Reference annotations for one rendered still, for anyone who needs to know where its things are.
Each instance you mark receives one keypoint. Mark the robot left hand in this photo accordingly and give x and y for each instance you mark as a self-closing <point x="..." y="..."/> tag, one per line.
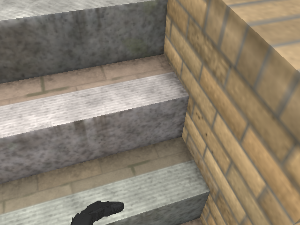
<point x="96" y="211"/>

